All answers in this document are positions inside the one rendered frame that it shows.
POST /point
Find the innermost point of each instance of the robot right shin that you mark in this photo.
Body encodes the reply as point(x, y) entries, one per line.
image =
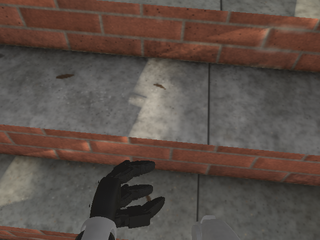
point(207, 217)

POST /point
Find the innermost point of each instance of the robot left hand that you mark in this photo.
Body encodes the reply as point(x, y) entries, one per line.
point(110, 197)

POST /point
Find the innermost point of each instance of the robot left forearm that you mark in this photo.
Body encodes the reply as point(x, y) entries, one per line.
point(98, 228)

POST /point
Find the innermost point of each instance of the right robot thigh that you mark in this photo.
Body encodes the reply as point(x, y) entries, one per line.
point(213, 229)

